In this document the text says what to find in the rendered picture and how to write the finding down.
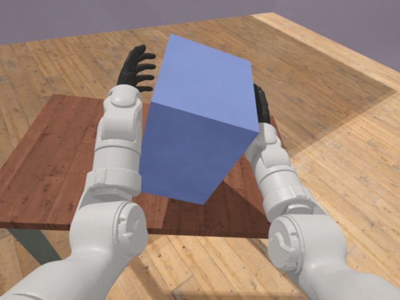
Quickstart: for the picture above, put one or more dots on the robot right upper arm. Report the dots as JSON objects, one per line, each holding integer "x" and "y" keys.
{"x": 311, "y": 249}

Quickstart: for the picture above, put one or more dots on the robot right hand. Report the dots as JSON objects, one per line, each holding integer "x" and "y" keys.
{"x": 261, "y": 105}

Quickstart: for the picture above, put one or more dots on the left robot forearm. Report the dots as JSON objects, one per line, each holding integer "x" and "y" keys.
{"x": 115, "y": 171}

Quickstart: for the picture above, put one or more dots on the right robot forearm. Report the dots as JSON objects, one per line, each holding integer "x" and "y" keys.
{"x": 277, "y": 179}

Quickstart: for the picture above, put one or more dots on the robot left upper arm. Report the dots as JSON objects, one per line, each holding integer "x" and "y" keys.
{"x": 104, "y": 237}

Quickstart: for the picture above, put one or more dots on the robot left hand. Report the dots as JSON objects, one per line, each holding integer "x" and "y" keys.
{"x": 128, "y": 74}

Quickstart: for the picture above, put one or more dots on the table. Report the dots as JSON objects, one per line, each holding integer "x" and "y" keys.
{"x": 42, "y": 181}

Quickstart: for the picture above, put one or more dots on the carton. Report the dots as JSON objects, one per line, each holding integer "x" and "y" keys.
{"x": 202, "y": 118}

